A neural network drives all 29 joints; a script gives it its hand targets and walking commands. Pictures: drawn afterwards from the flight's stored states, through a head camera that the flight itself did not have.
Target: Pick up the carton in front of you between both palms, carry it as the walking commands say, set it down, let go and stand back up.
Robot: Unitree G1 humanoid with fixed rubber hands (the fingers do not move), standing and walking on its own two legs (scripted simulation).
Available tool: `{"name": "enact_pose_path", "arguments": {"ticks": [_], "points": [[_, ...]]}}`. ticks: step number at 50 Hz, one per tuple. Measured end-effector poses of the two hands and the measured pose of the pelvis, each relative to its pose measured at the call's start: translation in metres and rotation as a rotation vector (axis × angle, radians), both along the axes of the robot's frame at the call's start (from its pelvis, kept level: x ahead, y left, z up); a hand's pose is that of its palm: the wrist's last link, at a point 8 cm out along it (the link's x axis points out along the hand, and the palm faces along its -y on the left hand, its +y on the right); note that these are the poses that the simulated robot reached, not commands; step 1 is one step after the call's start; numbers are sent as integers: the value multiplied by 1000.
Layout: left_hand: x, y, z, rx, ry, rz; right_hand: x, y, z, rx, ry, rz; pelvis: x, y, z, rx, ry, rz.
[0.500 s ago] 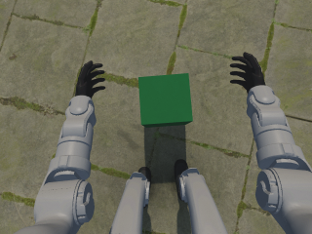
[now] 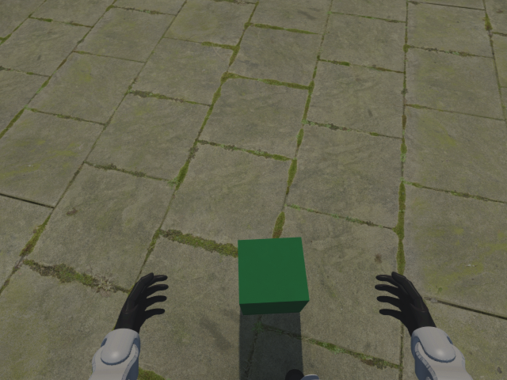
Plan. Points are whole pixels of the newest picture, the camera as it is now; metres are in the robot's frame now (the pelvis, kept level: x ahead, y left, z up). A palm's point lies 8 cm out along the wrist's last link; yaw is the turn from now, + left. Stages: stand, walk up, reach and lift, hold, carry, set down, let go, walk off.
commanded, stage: let go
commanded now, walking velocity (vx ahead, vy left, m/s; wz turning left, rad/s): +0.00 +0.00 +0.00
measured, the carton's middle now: (270, 278) +0.42 -0.02 -0.64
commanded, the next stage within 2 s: stand in 0.58 s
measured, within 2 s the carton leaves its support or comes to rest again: neither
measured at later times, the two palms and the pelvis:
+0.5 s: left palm (109, 362) +0.17 +0.23 -0.05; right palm (439, 365) +0.17 -0.23 -0.05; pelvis +0.00 +0.00 +0.01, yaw +0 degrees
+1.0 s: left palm out of the picture +0.14 +0.28 -0.08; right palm (468, 362) +0.17 -0.28 -0.07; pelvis +0.02 +0.00 +0.01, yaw +2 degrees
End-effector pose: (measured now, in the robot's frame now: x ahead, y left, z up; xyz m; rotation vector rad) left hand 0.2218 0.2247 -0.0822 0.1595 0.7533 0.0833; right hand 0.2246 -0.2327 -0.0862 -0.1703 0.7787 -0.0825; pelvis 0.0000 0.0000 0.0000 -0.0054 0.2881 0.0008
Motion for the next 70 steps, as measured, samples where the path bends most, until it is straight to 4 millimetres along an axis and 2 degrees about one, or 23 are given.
{"name": "enact_pose_path", "arguments": {"ticks": [7, 13, 19, 32, 37, 44, 56, 70], "points": [[-40, 12, 23, 16, 11, 10, -41, 5, 22, 4, 17, 5, 10, 4, 13, -7, -162, 3], [-54, 15, 31, 8, 26, 0, -58, 5, 30, 5, 30, 8, 9, 6, 16, -4, -277, 6], [-54, 10, 34, 8, 25, -10, -59, 3, 36, 3, 22, 19, 6, 5, 16, -1, -345, 5], [-57, 8, 32, 33, 66, 15, -60, -6, 31, -6, 37, 7, 6, -3, 14, 2, -377, 12], [-64, 30, 23, 127, 82, 53, -66, -27, 18, -106, 80, -3, 9, -5, 10, 3, -328, 22], [-76, 57, 14, 188, 129, 92, -64, -50, 16, -170, 107, -19, 18, -7, 9, -1, -296, 32], [-83, 61, 0, 174, 200, 101, -50, -50, 17, -201, 121, -12, 27, -1, 11, -2, -285, 34], [-97, 76, 2, 188, 224, 111, -66, -47, 16, -205, 146, -16, 19, 6, 14, 5, -308, 30]]}}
